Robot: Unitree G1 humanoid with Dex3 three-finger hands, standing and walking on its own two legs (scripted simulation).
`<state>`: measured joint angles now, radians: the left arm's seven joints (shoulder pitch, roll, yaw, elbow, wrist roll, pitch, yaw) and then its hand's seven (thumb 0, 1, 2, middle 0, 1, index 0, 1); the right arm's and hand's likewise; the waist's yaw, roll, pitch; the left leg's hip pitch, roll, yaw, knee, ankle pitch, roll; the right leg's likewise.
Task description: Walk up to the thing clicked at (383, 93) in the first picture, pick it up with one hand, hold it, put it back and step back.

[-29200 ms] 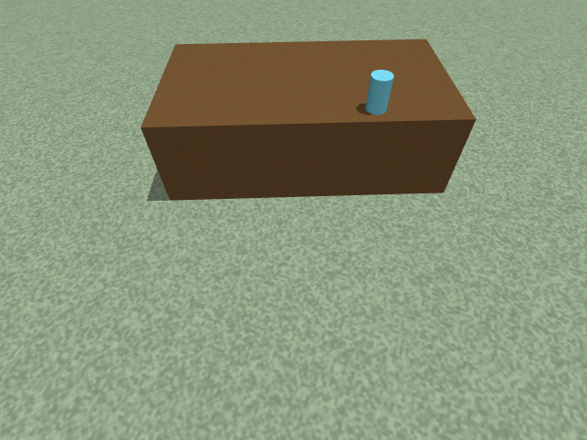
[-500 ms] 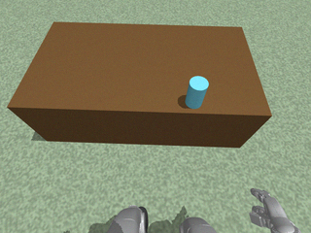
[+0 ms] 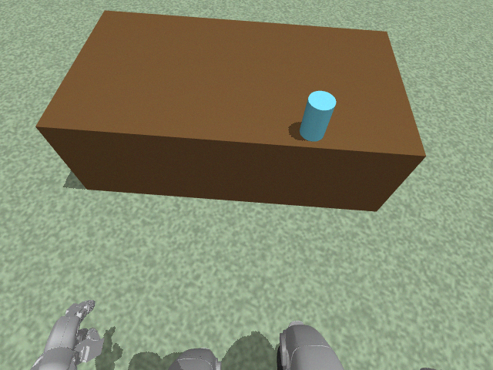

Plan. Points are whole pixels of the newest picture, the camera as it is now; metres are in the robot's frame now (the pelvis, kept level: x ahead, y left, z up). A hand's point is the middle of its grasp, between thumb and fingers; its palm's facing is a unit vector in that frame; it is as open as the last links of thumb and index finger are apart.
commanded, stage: step back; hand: right
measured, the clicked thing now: (316, 117) +0.83 -0.24 -0.26
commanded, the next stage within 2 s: stand in 1.62 s
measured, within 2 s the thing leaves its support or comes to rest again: neither
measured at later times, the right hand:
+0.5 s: hand out of the picture -0.03 -0.26 -0.14, palm faces +0.00 +0.94 -0.35, open 7.4 cm
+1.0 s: hand out of the picture -0.13 -0.26 -0.12, palm faces +0.02 +0.92 -0.40, open 7.4 cm
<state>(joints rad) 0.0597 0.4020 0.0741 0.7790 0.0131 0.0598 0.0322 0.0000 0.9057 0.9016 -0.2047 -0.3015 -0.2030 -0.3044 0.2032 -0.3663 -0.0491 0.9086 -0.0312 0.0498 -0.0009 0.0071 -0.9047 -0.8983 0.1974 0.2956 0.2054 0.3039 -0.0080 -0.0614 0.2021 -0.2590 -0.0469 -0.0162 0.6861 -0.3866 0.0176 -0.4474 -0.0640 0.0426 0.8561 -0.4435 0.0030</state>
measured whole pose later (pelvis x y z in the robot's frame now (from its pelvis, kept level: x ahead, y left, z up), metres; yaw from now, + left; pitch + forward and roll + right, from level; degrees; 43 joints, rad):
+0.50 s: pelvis -0.14 +0.00 +0.01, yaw -3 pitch -1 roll +2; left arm 0.20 0.37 0.06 0.87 0.04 0.04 0.01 0.00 0.90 0.90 -0.21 -0.30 -0.21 -0.30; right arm 0.13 -0.39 -0.04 0.87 0.00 0.06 -0.02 0.00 -0.90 -0.90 0.20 0.30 0.21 0.30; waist 0.04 0.02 0.13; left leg -0.48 -0.11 -0.13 1.14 -0.50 -0.01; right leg -0.31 -0.03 0.03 0.62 -0.30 -0.02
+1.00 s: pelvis -0.23 +0.01 +0.01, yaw -2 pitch -3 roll -3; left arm 0.21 0.36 0.05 1.00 0.04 0.01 -0.02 0.00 0.91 0.90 -0.20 -0.30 -0.20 -0.30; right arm 0.15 -0.38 -0.05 0.94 -0.03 0.00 0.00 0.01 -0.90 -0.90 0.20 0.30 0.21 0.30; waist 0.01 0.03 0.09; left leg -0.28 0.05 0.00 0.66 -0.33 0.01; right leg -0.17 0.03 0.01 0.53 -0.31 0.00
